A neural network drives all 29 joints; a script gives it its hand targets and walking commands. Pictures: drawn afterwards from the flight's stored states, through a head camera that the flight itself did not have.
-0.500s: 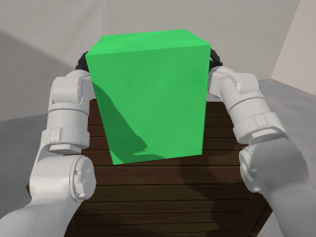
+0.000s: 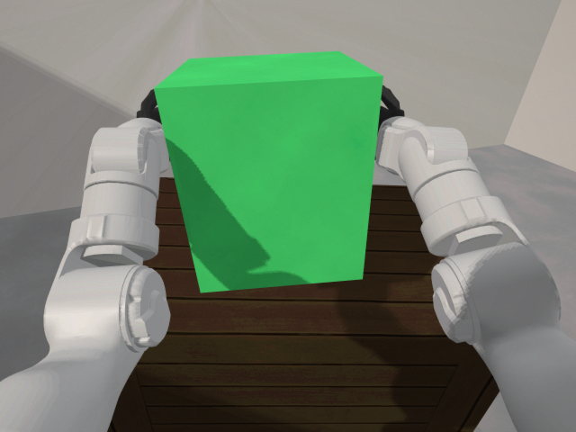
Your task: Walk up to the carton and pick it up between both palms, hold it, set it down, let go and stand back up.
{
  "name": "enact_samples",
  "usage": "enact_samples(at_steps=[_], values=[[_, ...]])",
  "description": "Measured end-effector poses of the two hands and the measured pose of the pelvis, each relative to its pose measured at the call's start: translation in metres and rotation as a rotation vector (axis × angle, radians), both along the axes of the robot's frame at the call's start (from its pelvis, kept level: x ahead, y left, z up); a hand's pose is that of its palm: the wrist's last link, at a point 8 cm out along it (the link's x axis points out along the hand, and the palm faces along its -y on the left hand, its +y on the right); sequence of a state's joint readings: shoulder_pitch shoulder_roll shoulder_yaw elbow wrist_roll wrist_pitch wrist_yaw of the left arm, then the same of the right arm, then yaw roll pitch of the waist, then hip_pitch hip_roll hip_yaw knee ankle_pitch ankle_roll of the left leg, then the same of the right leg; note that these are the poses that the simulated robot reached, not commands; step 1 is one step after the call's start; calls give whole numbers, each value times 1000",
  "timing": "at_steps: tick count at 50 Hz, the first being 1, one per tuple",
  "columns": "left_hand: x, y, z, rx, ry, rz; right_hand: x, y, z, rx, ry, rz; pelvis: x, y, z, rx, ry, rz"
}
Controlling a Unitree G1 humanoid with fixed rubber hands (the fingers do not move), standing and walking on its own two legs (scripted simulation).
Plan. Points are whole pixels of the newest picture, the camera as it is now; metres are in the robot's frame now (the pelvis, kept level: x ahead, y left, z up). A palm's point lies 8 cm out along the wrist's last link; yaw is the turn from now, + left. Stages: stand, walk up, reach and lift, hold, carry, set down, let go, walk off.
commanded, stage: hold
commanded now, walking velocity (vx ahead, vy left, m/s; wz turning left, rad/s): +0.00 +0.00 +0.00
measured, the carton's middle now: (273, 165) +0.38 +0.01 +0.28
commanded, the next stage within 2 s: none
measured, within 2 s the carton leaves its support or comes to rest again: neither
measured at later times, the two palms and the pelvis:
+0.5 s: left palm (156, 144) +0.38 +0.16 +0.31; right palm (391, 141) +0.37 -0.14 +0.33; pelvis +0.00 +0.01 +0.00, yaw -1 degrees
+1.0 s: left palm (156, 146) +0.38 +0.16 +0.31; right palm (389, 145) +0.37 -0.14 +0.32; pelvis +0.00 +0.00 +0.00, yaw +0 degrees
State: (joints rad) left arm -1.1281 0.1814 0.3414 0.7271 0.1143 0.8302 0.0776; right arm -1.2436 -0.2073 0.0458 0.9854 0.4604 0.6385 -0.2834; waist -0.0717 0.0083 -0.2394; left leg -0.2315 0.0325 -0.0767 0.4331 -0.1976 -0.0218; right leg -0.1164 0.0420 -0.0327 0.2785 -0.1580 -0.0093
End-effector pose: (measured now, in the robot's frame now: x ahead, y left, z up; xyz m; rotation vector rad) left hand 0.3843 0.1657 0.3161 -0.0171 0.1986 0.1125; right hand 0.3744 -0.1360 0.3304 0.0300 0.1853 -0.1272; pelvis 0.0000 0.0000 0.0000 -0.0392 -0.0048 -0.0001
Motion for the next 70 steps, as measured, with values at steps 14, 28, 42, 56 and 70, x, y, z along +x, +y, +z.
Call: enact_samples(at_steps=[14,28,42,56,70], values=[[1,-4,-10,25,-25,-14,-2,-4,-6,8,-19,-13,4,7,0,-8,-12,2],[-2,-3,-1,14,-24,4,-2,-3,-3,19,-13,-4,1,5,-1,-3,-9,-9],[4,-3,-3,5,-32,6,4,-3,-5,-10,-13,3,3,-1,0,-4,2,5],[-3,-5,-2,6,-35,-8,-6,-5,-4,6,-13,-11,3,2,-1,-6,-13,3],[4,0,2,17,-20,-2,2,-1,-1,-5,6,-6,1,3,0,-4,4,-1]])
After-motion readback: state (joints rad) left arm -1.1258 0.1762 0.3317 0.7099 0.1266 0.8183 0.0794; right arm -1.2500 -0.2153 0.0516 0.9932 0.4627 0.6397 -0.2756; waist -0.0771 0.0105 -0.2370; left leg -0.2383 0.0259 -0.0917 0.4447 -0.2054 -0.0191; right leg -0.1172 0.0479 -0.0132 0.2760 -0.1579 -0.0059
